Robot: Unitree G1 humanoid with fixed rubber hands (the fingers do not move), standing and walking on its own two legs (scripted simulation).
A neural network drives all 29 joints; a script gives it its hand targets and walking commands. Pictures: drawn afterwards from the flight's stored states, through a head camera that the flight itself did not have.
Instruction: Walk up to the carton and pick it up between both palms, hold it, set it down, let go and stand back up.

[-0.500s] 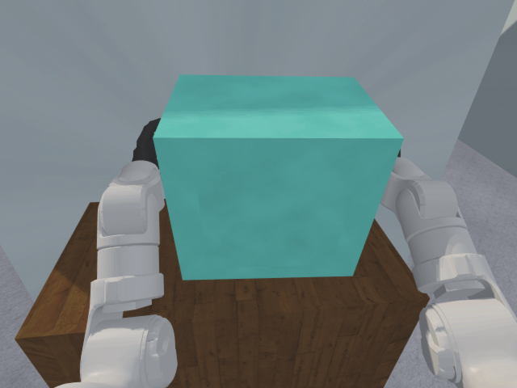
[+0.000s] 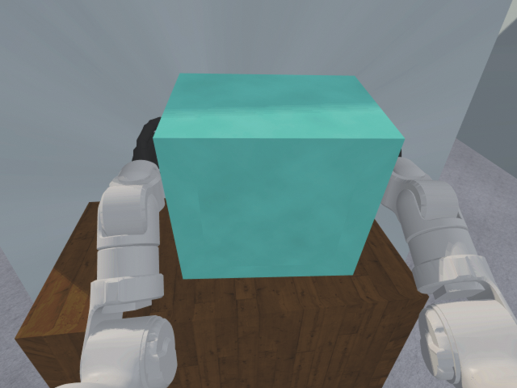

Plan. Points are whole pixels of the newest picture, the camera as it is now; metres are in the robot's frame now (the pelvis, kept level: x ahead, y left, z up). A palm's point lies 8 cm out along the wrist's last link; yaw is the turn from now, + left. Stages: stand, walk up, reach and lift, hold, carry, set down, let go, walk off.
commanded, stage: hold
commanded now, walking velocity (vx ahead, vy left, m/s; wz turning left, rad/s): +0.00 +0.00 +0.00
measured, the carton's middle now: (268, 177) +0.35 +0.00 +0.23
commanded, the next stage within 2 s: none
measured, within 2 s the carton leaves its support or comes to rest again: neither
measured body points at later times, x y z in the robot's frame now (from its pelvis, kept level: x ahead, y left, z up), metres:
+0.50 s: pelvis +0.00 +0.00 +0.00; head -0.08 +0.02 +0.44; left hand +0.37 +0.18 +0.25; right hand +0.38 -0.17 +0.25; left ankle +0.03 +0.08 -0.75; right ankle -0.01 -0.12 -0.75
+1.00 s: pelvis +0.00 +0.00 +0.00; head -0.08 +0.02 +0.44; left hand +0.37 +0.18 +0.24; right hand +0.38 -0.18 +0.25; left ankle +0.03 +0.08 -0.75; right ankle -0.01 -0.12 -0.75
